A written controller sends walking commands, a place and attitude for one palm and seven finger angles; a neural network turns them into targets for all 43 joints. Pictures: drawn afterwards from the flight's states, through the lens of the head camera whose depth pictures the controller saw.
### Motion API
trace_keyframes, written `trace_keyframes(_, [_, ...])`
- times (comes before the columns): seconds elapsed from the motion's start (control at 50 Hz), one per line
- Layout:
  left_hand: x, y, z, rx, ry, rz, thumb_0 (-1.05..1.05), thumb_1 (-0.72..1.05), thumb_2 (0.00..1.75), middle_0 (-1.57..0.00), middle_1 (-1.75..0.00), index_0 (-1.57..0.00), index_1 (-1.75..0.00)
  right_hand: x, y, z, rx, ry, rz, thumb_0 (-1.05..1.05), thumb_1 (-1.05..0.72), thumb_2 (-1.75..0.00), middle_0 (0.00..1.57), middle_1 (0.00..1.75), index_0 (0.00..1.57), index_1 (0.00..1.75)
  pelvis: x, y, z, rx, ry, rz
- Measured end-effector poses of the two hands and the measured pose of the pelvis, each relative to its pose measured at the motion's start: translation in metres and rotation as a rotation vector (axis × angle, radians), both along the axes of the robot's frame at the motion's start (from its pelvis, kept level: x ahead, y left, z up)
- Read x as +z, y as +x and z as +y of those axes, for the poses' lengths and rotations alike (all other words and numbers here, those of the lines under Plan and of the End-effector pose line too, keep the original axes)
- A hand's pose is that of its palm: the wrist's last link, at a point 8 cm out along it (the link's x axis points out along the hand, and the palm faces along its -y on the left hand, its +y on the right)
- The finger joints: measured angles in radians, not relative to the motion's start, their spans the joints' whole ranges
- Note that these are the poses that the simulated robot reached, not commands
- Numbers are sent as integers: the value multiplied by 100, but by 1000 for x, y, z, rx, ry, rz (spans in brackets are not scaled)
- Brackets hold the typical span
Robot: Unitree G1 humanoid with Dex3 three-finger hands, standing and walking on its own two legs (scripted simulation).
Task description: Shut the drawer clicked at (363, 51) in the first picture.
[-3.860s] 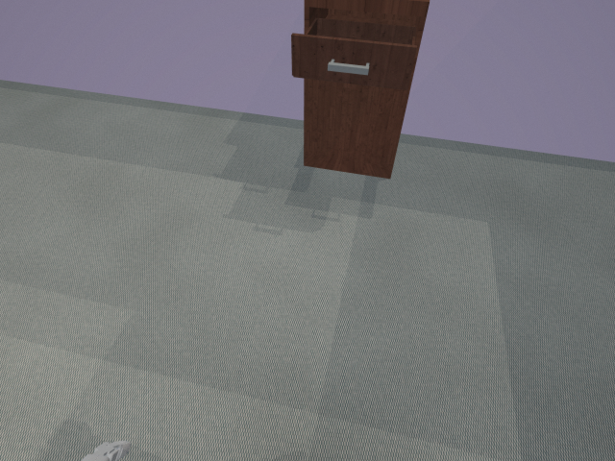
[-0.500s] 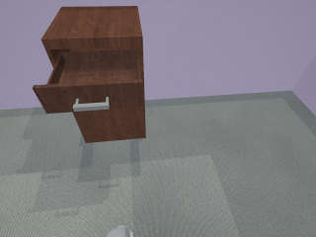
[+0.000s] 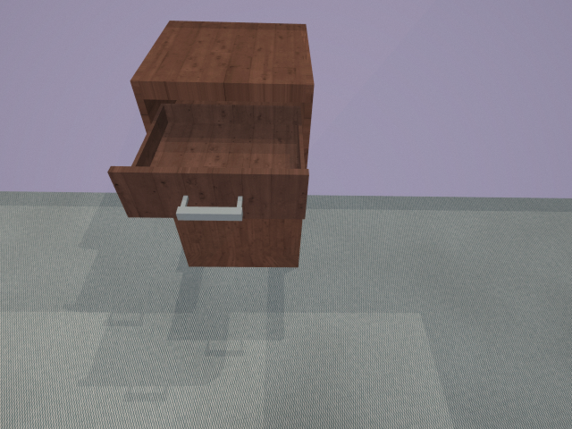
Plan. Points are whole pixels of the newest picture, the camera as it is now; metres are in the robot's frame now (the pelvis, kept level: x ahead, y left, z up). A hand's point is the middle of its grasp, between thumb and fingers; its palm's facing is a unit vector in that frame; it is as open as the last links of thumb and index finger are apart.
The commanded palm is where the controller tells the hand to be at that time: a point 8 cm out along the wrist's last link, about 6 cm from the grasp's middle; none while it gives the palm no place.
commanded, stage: take the last steps up to it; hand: left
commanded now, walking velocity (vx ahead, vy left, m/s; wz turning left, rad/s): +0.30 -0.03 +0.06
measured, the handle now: (211, 207) +0.57 +0.19 -0.07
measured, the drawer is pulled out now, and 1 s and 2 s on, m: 0.29 0.29 0.29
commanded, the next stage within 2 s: come to a stop and stand still in 0.90 s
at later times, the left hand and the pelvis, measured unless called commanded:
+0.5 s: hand out of the picture -0.02 +0.14 -0.17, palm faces +0.20 -0.97 -0.12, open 7.4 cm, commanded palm none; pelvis +0.10 +0.01 -0.01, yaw +4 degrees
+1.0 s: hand (207, 333) +0.32 +0.17 -0.16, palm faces +0.05 -0.97 -0.24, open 7.4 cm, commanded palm none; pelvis +0.25 -0.02 -0.01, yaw +1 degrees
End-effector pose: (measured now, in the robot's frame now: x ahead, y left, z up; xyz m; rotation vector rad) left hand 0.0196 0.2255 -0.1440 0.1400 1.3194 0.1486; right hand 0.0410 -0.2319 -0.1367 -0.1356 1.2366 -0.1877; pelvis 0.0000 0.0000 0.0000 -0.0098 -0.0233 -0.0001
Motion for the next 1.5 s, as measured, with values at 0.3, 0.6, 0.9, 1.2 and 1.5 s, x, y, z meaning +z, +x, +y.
trace_keyframes(0.3, [16, -51, -48, 114, -22, 141, 1, 91, 90, -20, -30, -20, -30, -5, 4, -18, 3, 72, 128, 0, -91, -90, 20, 30, 20, 30, 9, 40, -25, 40, 24, 5])
trace_keyframes(0.6, [-13, -2, -9, 148, -93, 295, 1, 91, 89, -20, -30, -20, -30, -4, 152, 32, 90, -6, -32, 0, -92, -90, 20, 30, 20, 30, -11, 124, 23, 38, 20, 9])
trace_keyframes(0.9, [13, 271, 13, -30, 80, -154, 1, 92, 90, -19, -30, -19, -30, -33, 153, 11, -31, 95, 180, 0, -92, -90, 20, 30, 20, 30, -13, 220, -9, 11, 54, 5])
trace_keyframes(1.2, [9, 270, -31, 26, 17, 51, 0, 93, 89, -20, -30, -20, -30, -11, 281, -19, 12, 28, 111, 0, -92, -90, 20, 30, 19, 30, 3, 286, -22, 2, 12, 19])
trace_keyframes(1.5, [-16, 278, 27, 47, -1, 81, 1, 91, 89, -20, -30, -20, -30, 10, 325, 27, 66, -54, 7, 0, -92, -90, 20, 30, 20, 30, -1, 285, 18, -8, -15, 11])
